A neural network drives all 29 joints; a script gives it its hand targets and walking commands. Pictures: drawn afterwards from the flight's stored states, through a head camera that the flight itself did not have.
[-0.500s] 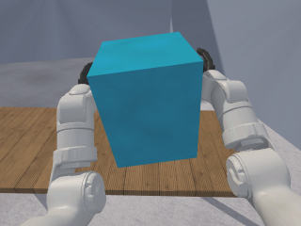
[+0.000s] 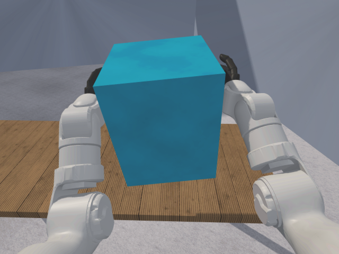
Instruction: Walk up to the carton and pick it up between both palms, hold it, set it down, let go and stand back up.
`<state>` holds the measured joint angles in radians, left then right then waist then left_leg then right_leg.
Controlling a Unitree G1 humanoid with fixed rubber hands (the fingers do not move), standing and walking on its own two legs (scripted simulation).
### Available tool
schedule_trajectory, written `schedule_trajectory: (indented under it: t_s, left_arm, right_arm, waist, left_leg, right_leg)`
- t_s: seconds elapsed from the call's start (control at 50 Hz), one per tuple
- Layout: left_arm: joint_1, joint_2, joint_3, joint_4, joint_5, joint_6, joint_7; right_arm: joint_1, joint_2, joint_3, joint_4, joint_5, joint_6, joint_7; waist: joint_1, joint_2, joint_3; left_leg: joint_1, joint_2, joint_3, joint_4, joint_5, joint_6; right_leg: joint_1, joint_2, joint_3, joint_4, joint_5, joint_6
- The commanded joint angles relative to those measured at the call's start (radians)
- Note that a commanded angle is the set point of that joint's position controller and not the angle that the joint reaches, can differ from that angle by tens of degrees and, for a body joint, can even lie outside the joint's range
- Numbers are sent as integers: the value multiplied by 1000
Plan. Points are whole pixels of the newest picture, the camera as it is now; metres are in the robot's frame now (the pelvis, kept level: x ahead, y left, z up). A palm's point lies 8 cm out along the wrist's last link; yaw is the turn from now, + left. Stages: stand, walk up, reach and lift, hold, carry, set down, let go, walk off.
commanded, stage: hold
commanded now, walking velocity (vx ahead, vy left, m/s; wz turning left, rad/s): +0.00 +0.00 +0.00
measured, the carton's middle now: (164, 110) +0.37 -0.01 +0.24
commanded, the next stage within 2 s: set down in 0.54 s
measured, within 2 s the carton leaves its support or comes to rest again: neither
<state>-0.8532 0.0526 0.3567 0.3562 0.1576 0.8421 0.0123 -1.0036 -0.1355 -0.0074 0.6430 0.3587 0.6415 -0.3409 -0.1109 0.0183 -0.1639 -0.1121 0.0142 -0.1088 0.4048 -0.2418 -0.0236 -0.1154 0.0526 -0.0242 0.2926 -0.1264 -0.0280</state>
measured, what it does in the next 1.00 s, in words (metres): stands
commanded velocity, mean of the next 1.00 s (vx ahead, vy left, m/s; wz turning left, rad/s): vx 0.00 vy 0.00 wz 0.00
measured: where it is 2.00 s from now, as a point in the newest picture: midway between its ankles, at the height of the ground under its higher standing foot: outside the picture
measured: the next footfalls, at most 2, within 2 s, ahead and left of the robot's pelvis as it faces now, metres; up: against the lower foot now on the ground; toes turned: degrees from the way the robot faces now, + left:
none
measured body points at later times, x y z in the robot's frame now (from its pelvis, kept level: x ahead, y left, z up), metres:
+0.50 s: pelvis +0.00 +0.01 +0.00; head -0.09 +0.02 +0.44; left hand +0.39 +0.13 +0.27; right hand +0.37 -0.16 +0.29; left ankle -0.01 +0.13 -0.75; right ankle +0.02 -0.10 -0.75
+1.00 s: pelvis +0.00 +0.00 +0.00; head -0.07 +0.04 +0.44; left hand +0.41 +0.14 +0.25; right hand +0.39 -0.16 +0.25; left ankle -0.01 +0.13 -0.75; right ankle +0.02 -0.10 -0.75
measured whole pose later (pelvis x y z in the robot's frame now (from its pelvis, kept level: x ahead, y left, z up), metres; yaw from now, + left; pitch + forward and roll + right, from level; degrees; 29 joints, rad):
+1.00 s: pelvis +0.00 +0.00 +0.00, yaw +0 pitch -10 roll -1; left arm -0.89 0.02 0.44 0.54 0.33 0.58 -0.06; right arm -0.94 -0.02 -0.19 0.85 0.15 0.28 -0.22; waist -0.13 -0.06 -0.03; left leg 0.05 0.01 -0.10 0.35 -0.24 -0.02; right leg 0.04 0.04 -0.01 0.27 -0.14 -0.02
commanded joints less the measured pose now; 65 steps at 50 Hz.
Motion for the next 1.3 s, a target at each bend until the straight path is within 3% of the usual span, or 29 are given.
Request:
schedule_trajectory:
  t_s: [0.0,0.02,0.04,0.08,0.1,0.2,0.24,0.26,0.3,0.32,0.38,0.4,0.42,0.46,0.48,0.5,0.52,0.54,0.6,0.66,0.76,0.84,0.94,0.96,0.98,1.08,1.16,1.22,1.28]
  left_arm:
    - [-862,-583,-444,-155,-123,-59,-117]
    - [-891,-565,-426,-139,-125,-53,-122]
    - [-882,-583,-428,-168,-108,-52,-119]
    - [-884,-585,-423,-208,-102,-47,-131]
    - [-877,-570,-412,-203,-91,-45,-134]
    - [-926,-624,-479,-218,-144,-45,-120]
    - [-965,-591,-478,-183,-170,-59,-120]
    - [-909,-599,-453,-154,-139,-57,-113]
    - [-952,-609,-481,-148,-185,-67,-123]
    - [-992,-621,-501,-265,-171,-70,-112]
    - [-979,-608,-481,-188,-145,-65,-107]
    - [-888,-560,-393,-43,-91,-39,-119]
    - [-878,-568,-394,-71,-82,-46,-122]
    - [-909,-539,-361,-98,-86,-55,-121]
    - [-942,-587,-400,-125,-109,-62,-116]
    - [-961,-599,-444,-189,-143,-72,-103]
    - [-941,-586,-450,-154,-157,-74,-109]
    - [-940,-608,-447,-154,-197,-74,-111]
    - [-1075,-590,-458,-231,-203,-108,-106]
    - [-1062,-558,-366,-27,-130,-149,-122]
    - [-944,-557,-309,102,-47,-261,-168]
    - [-773,-511,-248,153,48,-288,-201]
    - [-793,-535,-260,95,65,-321,-203]
    - [-824,-563,-322,44,31,-328,-195]
    - [-785,-561,-339,102,36,-329,-196]
    - [-886,-748,-626,-143,-93,-395,-119]
    - [-839,-750,-658,-74,-120,-384,-86]
    - [-752,-716,-568,-2,-76,-365,-95]
    - [-751,-676,-465,89,-6,-354,-110]
  right_arm:
    - [-868,711,288,-352,211,0,141]
    - [-918,706,280,-382,199,-5,146]
    - [-909,712,297,-382,204,-8,153]
    - [-848,724,279,-336,202,4,154]
    - [-872,724,292,-337,212,-1,155]
    - [-880,705,253,-319,195,-13,173]
    - [-905,717,238,-325,157,-9,177]
    - [-942,725,271,-334,189,-17,181]
    - [-876,715,213,-299,142,-8,180]
    - [-858,739,244,-279,190,-13,189]
    - [-895,718,233,-269,181,-9,193]
    - [-932,710,252,-259,176,0,190]
    - [-952,732,274,-312,188,-10,188]
    - [-918,741,267,-259,186,-1,186]
    - [-945,745,263,-310,196,-15,190]
    - [-981,764,302,-379,217,-25,193]
    - [-947,737,259,-367,205,-21,179]
    - [-1029,734,308,-466,229,-46,177]
    - [-934,735,217,-326,169,-53,182]
    - [-926,694,109,-130,54,-93,202]
    - [-810,657,15,17,-102,-250,220]
    - [-721,628,32,45,-146,-333,213]
    - [-814,626,65,-74,-150,-458,237]
    - [-799,645,82,-106,-157,-475,237]
    - [-838,639,106,-157,-174,-493,238]
    - [-913,681,205,-370,-108,-583,257]
    - [-864,625,198,-352,-151,-572,272]
    - [-829,611,184,-272,-163,-548,268]
    - [-781,607,124,-157,-197,-528,271]
  waist:
    - [-8,58,-385]
    - [1,23,-350]
    - [27,48,-362]
    - [-1,29,-321]
    - [26,30,-317]
    - [-4,65,-330]
    - [-45,9,-311]
    - [15,7,-331]
    - [-63,28,-306]
    - [-24,60,-370]
    - [-7,80,-332]
    - [30,-2,-287]
    - [41,-5,-333]
    - [44,-29,-316]
    - [26,18,-357]
    - [52,6,-469]
    - [10,24,-431]
    - [34,-17,-453]
    - [5,31,-456]
    - [-1,-3,-319]
    - [-42,13,-219]
    - [-41,-25,-173]
    - [14,2,-163]
    - [-18,-17,-210]
    - [-10,-10,-198]
    - [-27,103,-477]
    - [-67,37,-472]
    - [-44,-4,-365]
    - [-33,-16,-246]
  left_leg:
    - [-22,-75,56,-45,325,-38]
    - [-42,-73,54,-60,260,-22]
    - [-33,-66,52,-52,326,-34]
    - [-30,-62,49,-60,327,-32]
    - [-22,-73,58,-53,336,-27]
    - [-21,-50,48,-60,326,-51]
    - [-44,-54,53,-66,248,-35]
    - [-43,-55,49,-71,275,-24]
    - [-56,-51,48,-77,200,-29]
    - [-43,-47,42,-63,273,-52]
    - [-45,-48,51,-64,268,-48]
    - [-83,-66,60,-78,208,-16]
    - [-59,-66,63,-72,227,-8]
    - [-57,-71,62,-83,174,2]
    - [-68,-68,61,-76,195,-13]
    - [-49,-68,56,-48,294,-18]
    - [-37,-73,57,-43,294,-22]
    - [-33,-95,54,-37,319,-3]
    - [-26,-78,44,-40,286,-21]
    - [-46,-61,49,-102,112,-12]
    - [23,-52,64,-107,197,-37]
    - [59,-71,101,-97,290,-29]
    - [49,-72,112,-119,252,-18]
    - [94,-73,117,-103,293,-28]
    - [74,-83,127,-101,265,-22]
    - [276,-63,84,1,540,-84]
    - [288,-46,80,-16,436,-70]
    - [209,-62,87,-38,388,-50]
    - [120,-58,102,-92,236,-25]
  right_leg:
    - [317,31,32,29,361,76]
    - [280,34,23,7,257,77]
    - [297,38,19,22,275,65]
    - [287,38,14,20,303,74]
    - [279,36,28,18,284,69]
    - [241,46,18,19,260,53]
    - [247,39,17,7,218,61]
    - [247,47,21,9,199,56]
    - [223,30,25,-4,190,56]
    - [256,43,20,29,241,48]
    - [249,43,24,17,207,48]
    - [279,29,28,3,195,59]
    - [286,24,23,9,255,68]
    - [254,29,24,-8,186,69]
    - [267,34,27,7,197,62]
    - [294,43,29,28,273,60]
    - [288,39,34,17,304,69]
    - [345,39,48,17,334,71]
    - [279,42,28,19,260,65]
    - [208,24,4,-10,96,53]
    - [262,-1,3,-21,180,48]
    - [349,-11,-5,-16,354,73]
    - [360,-13,-35,-18,265,85]
    - [362,-5,-44,-12,305,86]
    - [360,-14,-39,-11,317,91]
    - [258,19,-70,5,314,68]
    - [184,21,-81,-29,233,62]
    - [242,12,-50,-13,323,75]
    - [263,-2,-45,-26,238,76]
